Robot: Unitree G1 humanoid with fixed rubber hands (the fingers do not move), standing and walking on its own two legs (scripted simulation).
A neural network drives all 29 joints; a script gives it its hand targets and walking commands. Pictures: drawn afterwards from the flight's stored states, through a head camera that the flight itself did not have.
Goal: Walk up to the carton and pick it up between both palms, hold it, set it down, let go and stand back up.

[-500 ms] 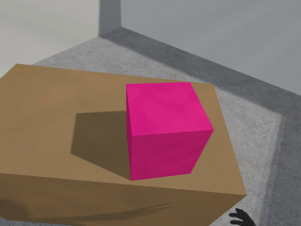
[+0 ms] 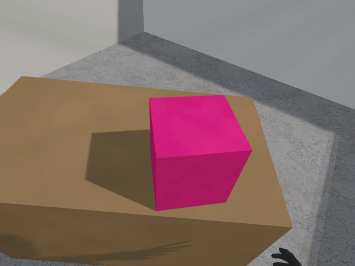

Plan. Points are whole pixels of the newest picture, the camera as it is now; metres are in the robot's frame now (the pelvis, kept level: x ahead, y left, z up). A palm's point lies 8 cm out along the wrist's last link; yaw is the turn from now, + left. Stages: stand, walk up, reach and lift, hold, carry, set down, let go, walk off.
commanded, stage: stand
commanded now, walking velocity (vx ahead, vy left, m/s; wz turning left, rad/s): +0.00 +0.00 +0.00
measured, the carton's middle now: (189, 153) +0.42 -0.01 +0.00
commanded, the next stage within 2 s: none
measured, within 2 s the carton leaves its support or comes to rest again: neither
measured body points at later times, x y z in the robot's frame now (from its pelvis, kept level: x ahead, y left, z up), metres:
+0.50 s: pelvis +0.00 +0.00 +0.00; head -0.02 +0.01 +0.45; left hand +0.04 +0.29 -0.14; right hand +0.14 -0.27 -0.10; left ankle +0.00 +0.12 -0.74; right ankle -0.02 -0.09 -0.74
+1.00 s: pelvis +0.00 +0.00 +0.00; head -0.01 +0.01 +0.45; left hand +0.04 +0.29 -0.14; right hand +0.13 -0.28 -0.11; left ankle +0.00 +0.12 -0.74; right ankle -0.02 -0.09 -0.74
